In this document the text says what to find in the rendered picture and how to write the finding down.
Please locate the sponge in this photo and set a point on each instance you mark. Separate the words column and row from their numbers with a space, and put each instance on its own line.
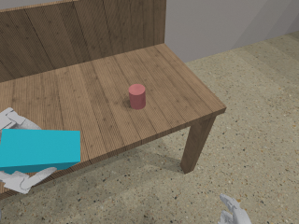
column 30, row 151

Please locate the robot right hand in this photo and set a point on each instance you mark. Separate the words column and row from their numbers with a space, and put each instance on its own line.
column 239, row 215

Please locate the robot left hand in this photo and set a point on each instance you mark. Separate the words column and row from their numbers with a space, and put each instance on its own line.
column 19, row 181

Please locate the table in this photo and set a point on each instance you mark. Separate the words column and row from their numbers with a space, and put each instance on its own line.
column 67, row 66

